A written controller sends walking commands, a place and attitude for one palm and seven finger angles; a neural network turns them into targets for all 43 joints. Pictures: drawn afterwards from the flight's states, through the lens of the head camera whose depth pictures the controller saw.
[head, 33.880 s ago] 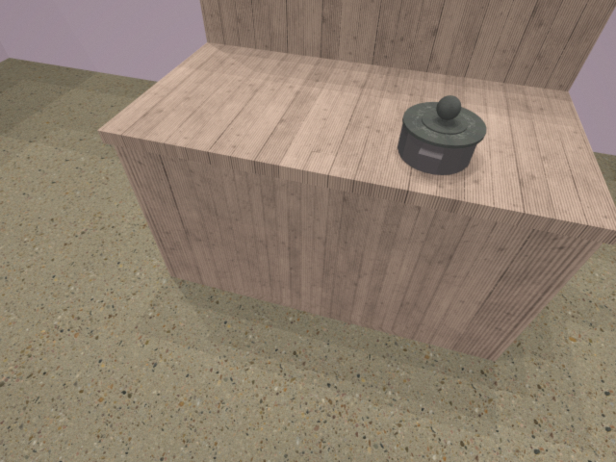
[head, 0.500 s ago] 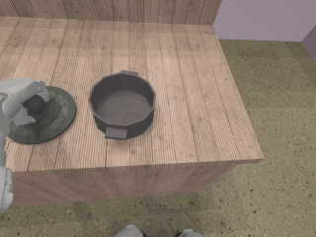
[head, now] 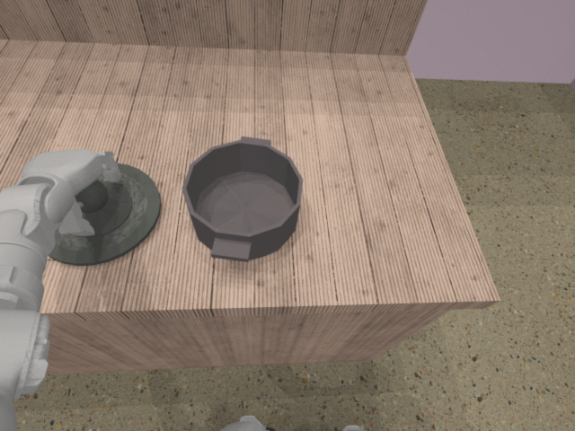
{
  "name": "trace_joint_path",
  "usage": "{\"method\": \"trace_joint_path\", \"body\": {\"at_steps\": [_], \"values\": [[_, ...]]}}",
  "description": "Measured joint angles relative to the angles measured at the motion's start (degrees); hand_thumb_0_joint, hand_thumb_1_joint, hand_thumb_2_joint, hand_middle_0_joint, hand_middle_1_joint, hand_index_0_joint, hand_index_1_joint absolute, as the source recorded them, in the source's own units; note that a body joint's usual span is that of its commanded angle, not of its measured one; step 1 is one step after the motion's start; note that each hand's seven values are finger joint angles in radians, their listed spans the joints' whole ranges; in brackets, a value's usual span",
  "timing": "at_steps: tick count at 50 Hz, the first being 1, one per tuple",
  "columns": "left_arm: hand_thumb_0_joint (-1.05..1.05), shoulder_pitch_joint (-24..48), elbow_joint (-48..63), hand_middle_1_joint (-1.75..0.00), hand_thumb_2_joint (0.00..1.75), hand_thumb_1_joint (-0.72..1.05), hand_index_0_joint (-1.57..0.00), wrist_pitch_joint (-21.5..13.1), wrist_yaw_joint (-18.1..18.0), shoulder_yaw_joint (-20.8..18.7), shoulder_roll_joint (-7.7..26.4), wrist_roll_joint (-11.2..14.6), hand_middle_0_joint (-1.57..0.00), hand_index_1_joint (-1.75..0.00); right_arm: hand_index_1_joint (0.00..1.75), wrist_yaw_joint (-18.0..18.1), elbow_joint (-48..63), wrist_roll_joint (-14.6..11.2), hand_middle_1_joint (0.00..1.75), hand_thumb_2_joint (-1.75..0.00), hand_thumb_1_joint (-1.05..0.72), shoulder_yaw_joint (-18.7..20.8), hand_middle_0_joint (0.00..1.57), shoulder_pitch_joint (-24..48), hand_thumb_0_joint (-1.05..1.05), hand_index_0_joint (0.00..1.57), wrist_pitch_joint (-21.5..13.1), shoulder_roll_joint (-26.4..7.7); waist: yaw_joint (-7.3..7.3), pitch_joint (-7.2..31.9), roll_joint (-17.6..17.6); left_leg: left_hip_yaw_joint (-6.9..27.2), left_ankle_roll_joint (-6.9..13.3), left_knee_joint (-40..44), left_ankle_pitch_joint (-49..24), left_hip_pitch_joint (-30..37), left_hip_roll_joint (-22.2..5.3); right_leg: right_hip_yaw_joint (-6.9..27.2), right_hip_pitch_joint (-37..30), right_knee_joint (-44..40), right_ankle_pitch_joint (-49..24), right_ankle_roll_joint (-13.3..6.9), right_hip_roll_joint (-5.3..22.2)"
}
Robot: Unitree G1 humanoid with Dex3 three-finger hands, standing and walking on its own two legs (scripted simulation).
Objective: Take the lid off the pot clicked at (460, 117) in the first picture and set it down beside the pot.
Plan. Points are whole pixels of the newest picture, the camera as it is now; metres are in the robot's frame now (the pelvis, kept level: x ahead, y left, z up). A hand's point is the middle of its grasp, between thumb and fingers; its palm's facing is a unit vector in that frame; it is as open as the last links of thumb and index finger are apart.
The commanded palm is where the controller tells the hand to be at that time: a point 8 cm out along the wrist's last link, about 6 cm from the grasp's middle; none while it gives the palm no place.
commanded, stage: raise the empty hand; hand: left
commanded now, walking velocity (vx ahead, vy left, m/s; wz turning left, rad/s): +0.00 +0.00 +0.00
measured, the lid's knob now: (88, 195) +0.45 +0.31 +0.01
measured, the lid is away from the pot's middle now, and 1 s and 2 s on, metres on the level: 0.24 0.24 0.24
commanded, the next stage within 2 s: draw the hand back to the body in 1.26 s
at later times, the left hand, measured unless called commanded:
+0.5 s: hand (71, 176) +0.42 +0.30 +0.08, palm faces -0.34 -0.10 -0.94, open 11.0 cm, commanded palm +0.43 +0.29 +0.14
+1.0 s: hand (45, 152) +0.42 +0.30 +0.13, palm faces -0.37 -0.08 -0.93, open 11.0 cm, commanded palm +0.43 +0.30 +0.20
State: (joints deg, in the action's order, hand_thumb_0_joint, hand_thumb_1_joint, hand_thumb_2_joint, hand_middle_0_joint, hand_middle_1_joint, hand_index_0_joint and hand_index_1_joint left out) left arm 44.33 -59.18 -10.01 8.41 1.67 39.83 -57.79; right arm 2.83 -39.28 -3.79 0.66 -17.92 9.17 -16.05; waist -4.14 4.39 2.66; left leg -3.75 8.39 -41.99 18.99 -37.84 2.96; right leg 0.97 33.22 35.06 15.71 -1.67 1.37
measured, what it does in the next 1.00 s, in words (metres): stands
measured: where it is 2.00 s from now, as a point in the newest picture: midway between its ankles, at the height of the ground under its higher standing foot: outside the picture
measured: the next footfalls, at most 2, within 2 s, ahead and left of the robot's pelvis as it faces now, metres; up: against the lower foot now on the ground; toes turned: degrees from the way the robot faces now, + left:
none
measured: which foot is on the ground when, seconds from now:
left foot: down 0.00-1.00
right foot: down 0.00-1.00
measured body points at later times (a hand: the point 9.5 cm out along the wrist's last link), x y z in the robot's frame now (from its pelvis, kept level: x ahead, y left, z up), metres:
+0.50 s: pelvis +0.00 -0.02 +0.01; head +0.06 +0.00 +0.46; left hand +0.44 +0.30 +0.13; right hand +0.07 -0.30 -0.10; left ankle +0.01 +0.01 -0.71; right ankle +0.00 -0.21 -0.71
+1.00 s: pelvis +0.00 -0.04 +0.02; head +0.06 -0.03 +0.47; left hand +0.43 +0.30 +0.19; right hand +0.07 -0.33 -0.09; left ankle +0.01 +0.01 -0.71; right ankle +0.00 -0.21 -0.71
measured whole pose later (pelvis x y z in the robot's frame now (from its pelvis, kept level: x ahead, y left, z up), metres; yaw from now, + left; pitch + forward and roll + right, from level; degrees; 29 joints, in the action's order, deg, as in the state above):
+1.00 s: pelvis +0.00 -0.04 +0.02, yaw +2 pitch +9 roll -3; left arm 50.1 -55.4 -10.3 21.0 0.8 46.8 -54.6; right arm 5.3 -39.1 -5.3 -0.4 -17.3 7.1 -17.5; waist -3.9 2.1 1.8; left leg -1.6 5.7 -32.5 14.6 -26.7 2.6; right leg 0.6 22.0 26.2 13.0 1.4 0.6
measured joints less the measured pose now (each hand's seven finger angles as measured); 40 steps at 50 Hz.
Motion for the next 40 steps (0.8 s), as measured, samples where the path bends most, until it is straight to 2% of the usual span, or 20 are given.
{"method": "trace_joint_path", "body": {"at_steps": [3, 7, 10, 15, 17, 20, 23, 25, 27, 30, 34, 40], "values": [[0.00, -0.6, 0.6, -0.77, 0.76, -0.06, -0.41, -1.0, -0.6, -1.2, -0.1, 0.5, -0.41, -0.77, 0.30, 0.2, -0.3, 0.0, 0.30, -0.90, -0.90, -0.2, 0.20, -0.1, 0.01, 0.21, 0.2, 0.0, 0.01, 0.4, -0.3, 0.1, 0.0, 0.6, -0.1, 0.8, 0.3, 0.3, -0.8, -0.5, 0.4, 0.0, 0.1], [0.00, 0.5, -0.9, -0.76, 0.77, -0.06, -0.41, 0.9, -0.7, 0.2, 0.8, 0.7, -0.41, -0.76, 0.30, 0.1, -0.3, -0.4, 0.30, -0.90, -0.90, -0.5, 0.20, 0.0, 0.01, 0.21, -0.2, -0.2, 0.10, 0.4, -0.8, -0.1, 0.0, 0.8, 0.0, 1.5, 0.1, 0.5, -1.7, -1.1, 0.9, 0.7, 0.0], [0.00, 0.4, 1.5, -0.76, 0.77, -0.06, -0.41, 1.8, 0.4, 1.2, 0.4, 0.6, -0.42, -0.76, 0.30, 0.0, 0.0, -0.3, 0.30, -0.90, -0.91, 0.3, 0.20, -0.3, 0.01, 0.21, -0.4, -0.4, 0.20, -0.2, -0.1, 0.7, -0.3, 1.4, -0.5, 2.3, 0.1, 0.1, -2.4, -1.4, -0.3, 0.3, -0.2], [0.00, 0.5, 2.0, -0.76, 0.77, -0.06, -0.42, 0.6, 1.3, 0.1, 0.1, 2.1, -0.42, -0.76, 0.30, 0.1, -0.2, -0.7, 0.30, -0.90, -0.91, -0.2, 0.20, -0.2, 0.01, 0.20, -0.1, -0.5, 0.28, 0.4, -0.3, 0.8, -0.4, 3.0, -1.0, 4.3, 0.7, 0.7, -4.4, -2.6, 0.2, 0.2, 0.1], [0.00, 1.6, 0.0, -0.76, 0.77, -0.06, -0.41, 1.9, 1.4, 1.8, 0.7, 2.3, -0.42, -0.76, 0.30, 0.2, -0.2, -1.0, 0.30, -0.90, -0.91, -0.7, 0.20, 0.2, 0.01, 0.20, -0.4, -0.5, 0.49, 0.4, -0.7, 0.4, -0.3, 3.0, -0.9, 4.6, 0.5, 1.1, -4.7, -2.8, 1.0, 1.1, 0.0], [0.00, 2.1, 1.5, -0.76, 0.77, -0.06, -0.42, 3.2, 3.1, 3.1, 0.4, 1.5, -0.42, -0.76, 0.30, 0.2, 0.3, -0.9, 0.30, -0.90, -0.91, -0.4, 0.20, 0.4, 0.01, 0.20, -1.1, -0.5, 0.62, -0.5, -0.1, 0.8, -0.6, 3.6, -1.3, 5.2, 0.4, 0.8, -5.3, -3.2, -0.1, 1.0, -0.2], [0.00, 0.6, 4.4, -0.76, 0.77, -0.06, -0.42, 0.9, 4.0, -0.1, 0.3, 1.9, -0.42, -0.76, 0.30, 0.6, 0.7, -0.7, 0.30, -0.90, -0.91, -0.4, 0.20, 0.6, 0.01, 0.20, -1.3, -0.5, 0.35, -0.8, 0.4, 1.1, -0.9, 4.8, -2.0, 6.4, 0.4, 0.6, -6.4, -4.1, -1.1, 1.0, -0.2], [0.00, 0.5, 3.6, -0.76, 0.77, -0.06, -0.42, 0.0, 3.9, -1.5, 1.3, 2.6, -0.42, -0.76, 0.30, 0.8, 0.7, -0.9, 0.30, -0.90, -0.91, -0.9, 0.20, 0.8, 0.01, 0.20, -1.2, -0.3, 0.15, -0.3, -0.1, 0.8, -0.9, 5.4, -2.1, 7.1, 0.4, 0.9, -7.0, -4.8, -0.8, 1.7, -0.1], [0.00, 1.5, 1.7, -0.76, 0.77, -0.06, -0.42, 1.0, 3.9, -0.5, 2.3, 2.8, -0.42, -0.76, 0.30, 0.7, 0.8, -1.2, 0.30, -0.90, -0.91, -1.3, 0.20, 1.0, 0.01, 0.20, -1.3, -0.1, 0.18, -0.1, -0.6, 0.6, -1.1, 5.7, -2.1, 7.6, 0.2, 1.1, -7.4, -5.1, -0.5, 2.5, -0.2], [0.00, 3.0, 1.0, -0.76, 0.77, -0.06, -0.41, 2.7, 5.3, 1.8, 2.6, 2.3, -0.42, -0.76, 0.30, 0.3, 1.1, -1.4, 0.30, -0.90, -0.91, -1.0, 0.20, 0.8, 0.01, 0.20, -1.4, -0.2, 0.43, -0.7, -0.5, 1.0, -1.5, 6.1, -2.5, 8.0, 0.1, 0.7, -7.9, -5.3, -0.8, 2.0, -0.4], [0.00, 1.9, 3.2, -0.76, 0.77, -0.06, -0.42, 0.9, 7.4, -0.9, 3.4, 2.4, -0.42, -0.76, 0.30, 1.0, 1.3, -1.2, 0.30, -0.90, -0.91, -1.3, 0.20, 1.1, 0.01, 0.21, -1.3, -0.6, 0.35, -1.5, -0.4, 1.3, -1.7, 7.0, -3.1, 8.9, 0.0, 0.4, -8.8, -6.3, -1.5, 2.6, -0.4], [0.00, 4.3, 2.0, -0.76, 0.77, -0.06, -0.42, 0.7, 9.5, 0.2, 5.1, 3.1, -0.42, -0.76, 0.30, 1.9, 0.5, -1.6, 0.30, -0.90, -0.91, -1.4, 0.20, 0.8, 0.01, 0.20, -2.0, -0.8, 0.54, -1.7, -1.0, 1.8, -2.2, 8.2, -3.8, 10.0, -0.1, 0.0, -10.0, -7.3, -1.9, 2.8, -0.6]]}}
